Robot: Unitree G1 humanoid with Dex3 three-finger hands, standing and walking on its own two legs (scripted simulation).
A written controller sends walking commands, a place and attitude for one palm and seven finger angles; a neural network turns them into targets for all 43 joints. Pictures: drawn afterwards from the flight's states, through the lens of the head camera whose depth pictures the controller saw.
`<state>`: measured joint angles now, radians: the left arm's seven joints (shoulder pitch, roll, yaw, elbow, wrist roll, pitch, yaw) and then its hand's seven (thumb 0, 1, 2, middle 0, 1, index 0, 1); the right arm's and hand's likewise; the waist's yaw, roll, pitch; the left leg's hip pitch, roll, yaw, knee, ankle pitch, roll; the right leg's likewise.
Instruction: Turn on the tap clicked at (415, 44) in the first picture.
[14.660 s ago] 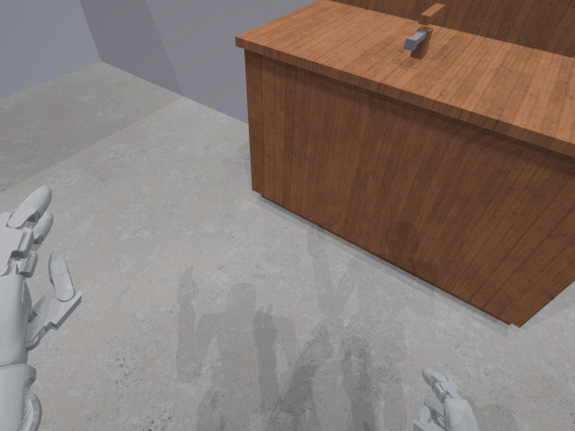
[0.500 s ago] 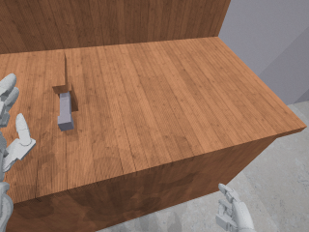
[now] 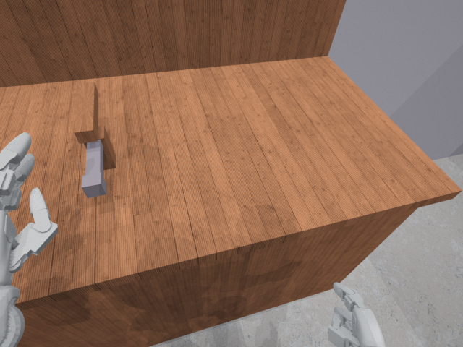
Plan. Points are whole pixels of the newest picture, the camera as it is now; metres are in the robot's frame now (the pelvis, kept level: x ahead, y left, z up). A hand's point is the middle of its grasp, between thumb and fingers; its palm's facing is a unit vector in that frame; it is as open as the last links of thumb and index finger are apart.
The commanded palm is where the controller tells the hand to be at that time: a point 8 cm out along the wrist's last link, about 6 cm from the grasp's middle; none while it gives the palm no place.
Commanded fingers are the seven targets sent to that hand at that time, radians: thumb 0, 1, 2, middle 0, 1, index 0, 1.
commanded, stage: look again from close up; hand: left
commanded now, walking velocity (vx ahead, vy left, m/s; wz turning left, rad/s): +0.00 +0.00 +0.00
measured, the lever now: (94, 185) +0.32 +0.26 +0.11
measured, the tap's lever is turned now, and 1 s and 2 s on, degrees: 0 0 0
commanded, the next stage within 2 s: shuffle to correct the standing spot in 0.04 s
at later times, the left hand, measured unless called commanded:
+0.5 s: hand (80, 227) +0.22 +0.22 +0.16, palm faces +0.36 -0.87 -0.34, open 7.4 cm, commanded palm +0.16 +0.25 +0.17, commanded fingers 0.00 0.90 0.90 -0.20 -0.30 -0.20 -0.30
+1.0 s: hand (147, 233) +0.22 +0.14 +0.16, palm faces +0.35 -0.88 -0.34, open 7.4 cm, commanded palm +0.16 +0.18 +0.17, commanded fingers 0.00 0.90 0.90 -0.20 -0.30 -0.20 -0.30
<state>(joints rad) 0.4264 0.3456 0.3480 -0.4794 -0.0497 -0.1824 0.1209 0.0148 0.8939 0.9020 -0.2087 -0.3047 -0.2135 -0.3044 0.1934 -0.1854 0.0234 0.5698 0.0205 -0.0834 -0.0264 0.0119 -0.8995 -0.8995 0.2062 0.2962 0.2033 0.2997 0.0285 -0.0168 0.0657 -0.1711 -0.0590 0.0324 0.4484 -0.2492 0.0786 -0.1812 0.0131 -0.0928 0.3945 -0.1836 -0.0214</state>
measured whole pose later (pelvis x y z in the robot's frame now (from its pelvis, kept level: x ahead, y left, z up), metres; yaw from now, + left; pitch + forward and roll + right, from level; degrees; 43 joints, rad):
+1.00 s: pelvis -0.01 -0.10 +0.00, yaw -1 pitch +0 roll +0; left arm 0.46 0.35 0.35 -0.54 -0.08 -0.13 0.13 0.02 0.89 0.90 -0.21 -0.30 -0.21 -0.30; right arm 0.21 -0.20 -0.01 0.59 0.04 -0.06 -0.03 0.01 -0.90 -0.90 0.21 0.30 0.20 0.30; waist 0.00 -0.02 0.06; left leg -0.23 0.07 0.00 0.50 -0.27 0.01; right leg -0.20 0.14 -0.12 0.35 -0.17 -0.08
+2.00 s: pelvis -0.02 -0.02 +0.00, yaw -1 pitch -3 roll -1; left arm 0.37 0.34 0.33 -0.43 -0.01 -0.19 0.11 0.01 0.89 0.90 -0.21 -0.30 -0.21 -0.30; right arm 0.25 -0.19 0.02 0.58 0.02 -0.14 -0.01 0.01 -0.90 -0.90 0.21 0.30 0.20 0.30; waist 0.02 -0.05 0.04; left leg -0.13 -0.06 0.05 0.48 -0.29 0.08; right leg -0.24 0.00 -0.03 0.44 -0.14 -0.01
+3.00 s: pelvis -0.01 -0.03 +0.00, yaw +0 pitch -2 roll -1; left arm 0.41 0.33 0.33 -0.45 -0.04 -0.18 0.13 0.01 0.89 0.90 -0.21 -0.30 -0.21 -0.30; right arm 0.22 -0.19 0.02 0.57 0.02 -0.08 -0.03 0.01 -0.90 -0.90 0.21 0.30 0.20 0.30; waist 0.03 -0.02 0.06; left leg -0.13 -0.05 0.01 0.45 -0.28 0.06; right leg -0.22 0.01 -0.07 0.39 -0.13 -0.02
